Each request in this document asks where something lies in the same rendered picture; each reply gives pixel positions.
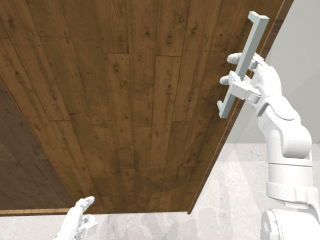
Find robot left hand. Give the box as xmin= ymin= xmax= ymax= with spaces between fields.
xmin=60 ymin=196 xmax=98 ymax=240

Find right robot upper arm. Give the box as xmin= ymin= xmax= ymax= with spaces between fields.
xmin=260 ymin=208 xmax=320 ymax=240

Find robot right hand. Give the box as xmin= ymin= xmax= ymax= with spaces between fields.
xmin=219 ymin=52 xmax=282 ymax=110

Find handle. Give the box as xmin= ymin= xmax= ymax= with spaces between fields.
xmin=217 ymin=11 xmax=269 ymax=119

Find wardrobe door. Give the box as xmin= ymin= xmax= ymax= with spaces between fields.
xmin=0 ymin=80 xmax=76 ymax=210
xmin=0 ymin=0 xmax=283 ymax=215

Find left robot forearm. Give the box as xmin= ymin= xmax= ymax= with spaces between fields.
xmin=52 ymin=228 xmax=78 ymax=240

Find right robot forearm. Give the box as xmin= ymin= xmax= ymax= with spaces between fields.
xmin=255 ymin=95 xmax=320 ymax=225

